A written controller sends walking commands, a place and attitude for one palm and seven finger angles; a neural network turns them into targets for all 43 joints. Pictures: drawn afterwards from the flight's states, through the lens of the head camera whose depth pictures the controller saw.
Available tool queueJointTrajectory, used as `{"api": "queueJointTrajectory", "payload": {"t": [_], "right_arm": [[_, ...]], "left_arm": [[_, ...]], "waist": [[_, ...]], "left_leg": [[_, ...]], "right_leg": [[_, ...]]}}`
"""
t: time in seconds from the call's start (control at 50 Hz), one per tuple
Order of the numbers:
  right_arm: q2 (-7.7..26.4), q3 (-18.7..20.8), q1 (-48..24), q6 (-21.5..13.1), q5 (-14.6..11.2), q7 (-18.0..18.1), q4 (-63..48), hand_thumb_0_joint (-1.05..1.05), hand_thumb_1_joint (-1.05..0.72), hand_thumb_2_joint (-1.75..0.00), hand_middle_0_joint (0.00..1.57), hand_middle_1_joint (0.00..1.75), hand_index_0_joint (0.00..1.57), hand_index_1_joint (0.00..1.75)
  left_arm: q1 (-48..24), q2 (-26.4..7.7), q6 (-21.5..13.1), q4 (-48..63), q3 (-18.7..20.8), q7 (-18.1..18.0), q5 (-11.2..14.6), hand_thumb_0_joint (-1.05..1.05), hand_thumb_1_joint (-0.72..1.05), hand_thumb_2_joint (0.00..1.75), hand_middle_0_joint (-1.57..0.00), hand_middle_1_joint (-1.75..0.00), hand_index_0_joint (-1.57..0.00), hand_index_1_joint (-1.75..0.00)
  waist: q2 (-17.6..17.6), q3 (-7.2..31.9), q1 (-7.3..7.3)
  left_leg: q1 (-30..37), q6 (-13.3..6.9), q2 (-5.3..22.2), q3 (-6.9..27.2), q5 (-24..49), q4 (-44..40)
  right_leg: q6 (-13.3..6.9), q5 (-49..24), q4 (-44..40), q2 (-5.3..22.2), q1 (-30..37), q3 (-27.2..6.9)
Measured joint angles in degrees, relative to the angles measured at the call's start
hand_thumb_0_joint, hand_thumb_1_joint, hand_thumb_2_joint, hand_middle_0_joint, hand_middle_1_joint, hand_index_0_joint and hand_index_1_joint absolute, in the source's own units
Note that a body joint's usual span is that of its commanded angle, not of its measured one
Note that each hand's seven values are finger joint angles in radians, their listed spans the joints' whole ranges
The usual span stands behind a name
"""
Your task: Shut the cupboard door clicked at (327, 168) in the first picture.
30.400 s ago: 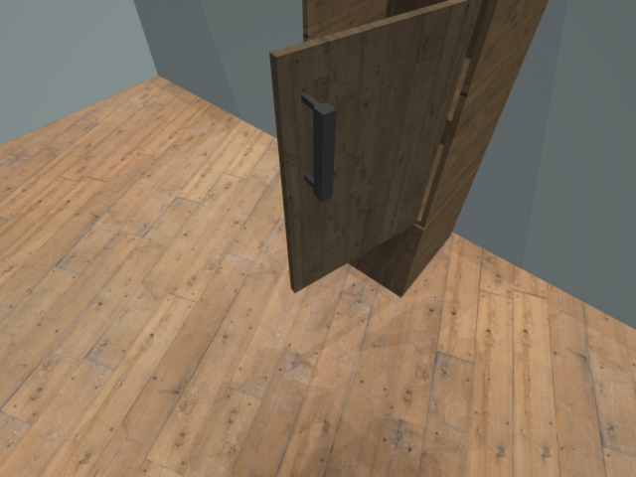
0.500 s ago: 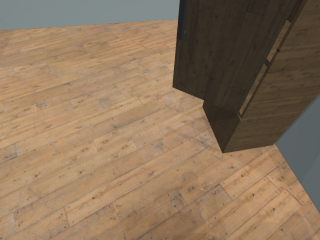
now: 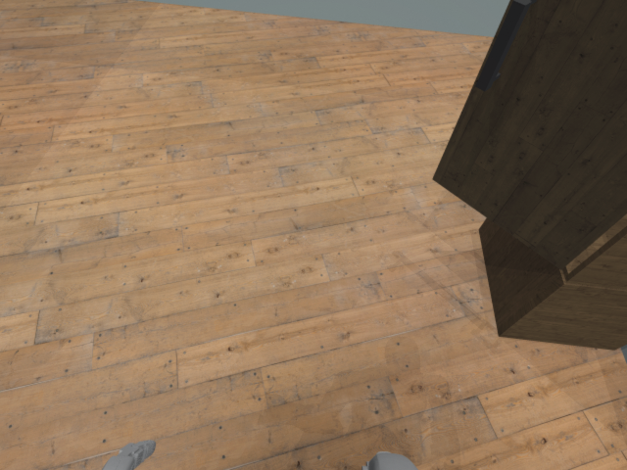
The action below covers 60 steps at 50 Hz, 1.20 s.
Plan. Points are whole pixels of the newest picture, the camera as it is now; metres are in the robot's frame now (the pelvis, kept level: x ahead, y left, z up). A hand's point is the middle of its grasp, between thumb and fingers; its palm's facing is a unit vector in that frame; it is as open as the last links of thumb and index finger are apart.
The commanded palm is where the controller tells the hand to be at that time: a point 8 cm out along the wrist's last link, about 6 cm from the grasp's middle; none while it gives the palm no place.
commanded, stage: walk to a spot facing it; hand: left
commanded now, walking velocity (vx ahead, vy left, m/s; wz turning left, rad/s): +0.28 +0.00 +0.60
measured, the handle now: (506, 44) +0.86 -0.37 +0.09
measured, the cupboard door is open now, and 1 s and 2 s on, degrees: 48 48 48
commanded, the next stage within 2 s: turn to face it in 0.54 s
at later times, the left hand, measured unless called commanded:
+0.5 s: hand out of the picture +0.06 +0.14 -0.17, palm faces +0.37 -0.90 -0.24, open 7.4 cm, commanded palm none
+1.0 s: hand (167, 449) +0.17 +0.21 -0.18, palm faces +0.39 -0.90 -0.20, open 7.4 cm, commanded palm none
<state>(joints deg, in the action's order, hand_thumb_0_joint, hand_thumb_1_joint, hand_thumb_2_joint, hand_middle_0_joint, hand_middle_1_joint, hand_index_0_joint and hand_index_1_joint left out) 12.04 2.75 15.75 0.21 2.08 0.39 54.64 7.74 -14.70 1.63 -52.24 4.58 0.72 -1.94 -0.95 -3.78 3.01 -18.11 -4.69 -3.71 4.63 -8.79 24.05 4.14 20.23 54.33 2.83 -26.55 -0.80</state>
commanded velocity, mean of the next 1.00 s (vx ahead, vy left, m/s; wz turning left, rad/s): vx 0.05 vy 0.00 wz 0.13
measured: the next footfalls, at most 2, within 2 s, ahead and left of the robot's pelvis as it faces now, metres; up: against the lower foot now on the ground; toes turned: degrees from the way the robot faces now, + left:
right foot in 0.20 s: +0.11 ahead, -0.17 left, +0.00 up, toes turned +8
left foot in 0.62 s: +0.20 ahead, +0.12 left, +0.00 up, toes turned +31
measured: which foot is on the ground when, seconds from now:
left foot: down 0.00-0.18, up 0.20-0.60, down 0.62-1.00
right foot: up 0.00-0.18, down 0.20-0.60, up 0.62-1.00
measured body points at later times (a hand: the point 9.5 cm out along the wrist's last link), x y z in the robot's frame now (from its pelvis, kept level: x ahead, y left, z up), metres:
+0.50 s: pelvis +0.11 -0.04 +0.00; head +0.17 -0.03 +0.44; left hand +0.04 +0.19 -0.15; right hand +0.29 -0.26 -0.15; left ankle +0.13 +0.11 -0.68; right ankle +0.07 -0.17 -0.75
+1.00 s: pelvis +0.20 +0.02 -0.01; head +0.22 +0.03 +0.44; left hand +0.15 +0.26 -0.16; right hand +0.38 -0.15 -0.16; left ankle +0.17 +0.10 -0.75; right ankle +0.26 -0.09 -0.73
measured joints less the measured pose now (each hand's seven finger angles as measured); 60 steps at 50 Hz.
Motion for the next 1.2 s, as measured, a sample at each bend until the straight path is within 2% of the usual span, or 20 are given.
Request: {"api": "queueJointTrajectory", "payload": {"t": [0.12,0.18,0.2,0.24,0.3,0.36,0.5,0.56,0.6,0.62,0.66,0.7,0.74,0.8,0.9,1.02,1.04,1.06,1.12,1.2], "right_arm": [[0.40,0.67,2.03,0.48,0.10,-0.34,0.92,0.01,-0.91,-0.90,0.21,0.30,0.20,0.30],[0.88,1.16,3.00,1.03,-0.21,-0.36,1.45,0.01,-0.91,-0.90,0.21,0.30,0.20,0.30],[0.76,1.30,3.56,1.16,-0.51,-0.34,1.52,0.01,-0.91,-0.90,0.21,0.30,0.20,0.30],[1.63,1.87,2.62,1.76,-0.46,-0.44,2.47,0.01,-0.91,-0.90,0.21,0.30,0.20,0.30],[2.82,2.56,1.15,2.30,0.03,-1.02,2.08,0.01,-0.91,-0.90,0.20,0.30,0.20,0.30],[3.23,2.69,-0.78,2.25,-0.16,-1.70,0.68,0.01,-0.91,-0.90,0.20,0.30,0.20,0.30],[2.89,1.50,-7.39,3.05,-0.52,-2.39,-1.99,0.01,-0.91,-0.90,0.20,0.30,0.19,0.30],[2.50,0.83,-10.29,2.78,-0.53,-2.60,-3.41,0.01,-0.91,-0.90,0.20,0.30,0.19,0.30],[2.60,0.37,-11.34,1.86,-0.37,-2.69,-4.76,0.01,-0.91,-0.90,0.20,0.30,0.20,0.30],[3.02,0.21,-11.52,1.14,-0.15,-2.76,-5.61,0.01,-0.91,-0.90,0.20,0.30,0.20,0.30],[2.61,-0.01,-12.44,0.12,-0.55,-2.20,-6.32,0.01,-0.91,-0.90,0.20,0.30,0.20,0.30],[1.93,-0.76,-12.64,-0.07,-0.69,-1.51,-6.38,0.01,-0.91,-0.90,0.20,0.30,0.20,0.30],[1.09,-1.32,-12.49,-0.05,-0.56,-0.55,-6.19,0.00,-0.91,-0.90,0.20,0.30,0.20,0.30],[-0.42,-2.12,-11.94,-0.21,-0.43,0.38,-5.13,0.00,-0.91,-0.90,0.20,0.30,0.20,0.30],[-2.66,-2.61,-9.95,0.72,-0.30,0.36,-2.54,0.01,-0.91,-0.90,0.20,0.30,0.20,0.30],[-2.80,-1.29,-7.59,1.84,-0.49,0.44,-1.04,0.00,-0.91,-0.90,0.21,0.30,0.20,0.30],[-2.57,-0.98,-7.12,1.92,-0.60,0.43,-0.93,0.00,-0.91,-0.90,0.21,0.30,0.20,0.30],[-2.09,-0.54,-6.83,2.04,-0.80,0.45,-0.74,0.00,-0.91,-0.90,0.21,0.30,0.20,0.30],[-0.09,0.75,-6.46,3.20,-1.13,0.80,-0.27,0.00,-0.91,-0.90,0.21,0.30,0.20,0.30],[1.00,1.15,-6.22,3.47,-1.15,1.00,-0.01,0.01,-0.91,-0.90,0.20,0.30,0.20,0.30]], "left_arm": [[-1.26,0.38,-0.41,1.21,-0.70,0.49,0.13,0.01,0.91,0.90,-0.20,-0.30,-0.20,-0.30],[-0.81,0.98,-1.38,2.00,-1.19,0.70,0.20,0.01,0.91,0.90,-0.20,-0.30,-0.20,-0.30],[-0.16,0.74,-2.09,2.56,-1.33,0.63,0.02,0.01,0.91,0.90,-0.20,-0.30,-0.20,-0.30],[0.53,1.94,-2.74,2.13,-1.44,-0.16,0.07,0.01,0.91,0.90,-0.20,-0.30,-0.20,-0.30],[3.11,3.65,-2.68,0.92,-1.68,-0.74,0.36,0.01,0.91,0.90,-0.20,-0.30,-0.20,-0.30],[5.54,4.47,-3.01,-0.63,-1.75,-1.07,0.57,0.01,0.91,0.90,-0.20,-0.30,-0.20,-0.30],[9.57,4.84,-3.36,-2.05,-2.13,-1.60,0.40,0.01,0.91,0.90,-0.20,-0.30,-0.20,-0.30],[11.25,4.15,-2.82,-2.22,-1.91,-1.56,0.25,0.01,0.91,0.90,-0.20,-0.30,-0.20,-0.30],[12.65,3.50,-2.40,-2.29,-1.67,-1.42,0.44,0.01,0.91,0.90,-0.20,-0.30,-0.20,-0.30],[13.45,3.29,-2.10,-2.28,-1.59,-1.29,0.69,0.01,0.90,0.90,-0.20,-0.30,-0.20,-0.30],[12.17,1.96,-0.63,-2.48,-1.39,-1.48,1.13,0.01,0.91,0.90,-0.20,-0.30,-0.20,-0.30],[10.70,1.06,0.28,-2.10,-0.89,-2.15,1.12,0.01,0.91,0.90,-0.20,-0.30,-0.20,-0.30],[9.13,0.72,0.58,-1.82,-0.69,-2.27,0.87,0.01,0.91,0.90,-0.20,-0.30,-0.20,-0.30],[7.16,0.89,0.63,-1.49,-0.91,-2.05,0.69,0.01,0.91,0.90,-0.20,-0.30,-0.20,-0.30],[6.46,2.62,0.97,-1.72,-1.50,-1.22,0.41,0.01,0.91,0.90,-0.20,-0.30,-0.19,-0.30],[7.48,4.73,1.39,-1.65,-1.26,-0.07,0.27,0.01,0.91,0.90,-0.20,-0.30,-0.20,-0.30],[7.87,4.70,1.09,-1.38,-1.16,0.04,0.22,0.01,0.91,0.90,-0.20,-0.30,-0.20,-0.30],[7.97,4.90,0.67,-1.43,-1.05,-0.01,0.03,0.01,0.91,0.90,-0.20,-0.30,-0.20,-0.30],[7.04,5.89,0.08,-1.51,-1.31,-0.41,0.01,0.01,0.91,0.90,-0.20,-0.30,-0.20,-0.30],[6.68,5.57,-0.15,-1.09,-0.80,-1.39,0.32,0.01,0.91,0.90,-0.20,-0.30,-0.20,-0.30]], "waist": [[-0.59,0.90,1.01],[-0.82,1.52,0.83],[0.24,2.26,0.37],[-0.71,1.96,-0.25],[-1.18,1.89,-0.17],[-0.47,1.19,0.01],[1.21,-2.90,-1.83],[2.27,-4.29,-3.18],[2.59,-4.54,-3.58],[1.83,-4.10,-3.71],[2.54,-4.86,-4.00],[3.07,-4.84,-4.92],[3.02,-4.20,-5.26],[2.55,-3.09,-5.19],[1.23,-0.37,-5.09],[-0.28,0.30,-4.50],[0.04,0.41,-4.50],[-0.22,0.50,-4.55],[-1.62,-0.64,-3.98],[0.00,-1.59,-3.92]], "left_leg": [[1.26,1.47,-0.51,4.57,-1.49,0.58],[0.94,2.53,-1.36,6.53,-4.49,4.33],[-0.54,2.69,-2.20,5.89,-8.81,8.15],[-5.02,3.69,-1.38,3.73,-16.06,21.22],[-11.51,5.18,0.67,-0.99,-14.76,36.99],[-15.23,6.55,3.28,-3.72,-11.06,41.76],[-15.43,6.98,5.80,-7.49,-8.60,30.09],[-11.98,5.98,4.67,-9.96,-8.72,20.73],[-7.77,4.96,3.36,-11.46,-4.59,13.25],[-6.37,3.01,3.61,-11.17,0.62,11.25],[-7.34,0.14,2.72,-10.58,-3.20,15.59],[-5.77,-0.44,2.58,-10.41,-6.95,15.54],[-3.66,0.34,2.80,-10.29,-6.80,13.16],[-0.27,0.23,3.16,-10.25,-5.51,8.96],[3.88,0.75,4.73,-11.76,-5.95,5.65],[4.80,2.33,7.32,-16.25,-10.60,9.62],[4.25,2.74,7.54,-17.21,-11.87,11.35],[3.21,3.22,8.22,-17.80,-13.20,13.49],[-2.66,5.06,6.68,-11.28,-21.02,27.35],[-7.57,6.87,4.89,-6.77,-18.81,37.48]], "right_leg": [[-0.25,0.78,-12.50,-1.81,3.10,0.51],[-0.82,-1.25,-22.85,-3.01,8.02,1.15],[-1.88,-0.99,-27.10,-2.37,9.89,0.33],[-3.53,-5.48,-25.98,-2.43,10.44,1.74],[-4.26,-4.58,-27.72,-0.87,14.10,4.37],[-4.10,-4.16,-30.82,0.90,17.88,6.82],[-2.58,-0.26,-31.04,3.60,23.21,13.37],[-1.48,3.29,-27.39,5.02,23.72,15.48],[-0.70,6.42,-20.92,6.40,22.53,16.49],[-0.49,7.43,-14.20,6.72,19.90,16.15],[-0.41,11.88,2.97,6.21,12.53,9.78],[-0.50,12.19,12.25,4.71,6.65,5.33],[-0.37,9.32,14.14,4.04,2.52,3.49],[-0.59,5.09,8.95,3.17,-0.13,1.70],[-1.28,1.46,-4.52,1.23,1.92,1.65],[-2.09,-3.84,-14.87,-1.19,7.54,4.44],[-2.96,-5.66,-17.74,-1.41,8.89,4.04],[-4.24,-2.63,-18.49,-1.99,9.04,3.47],[-5.60,-1.57,-18.52,-3.39,8.08,2.79],[-5.48,-4.94,-23.65,-4.12,9.08,0.07]]}}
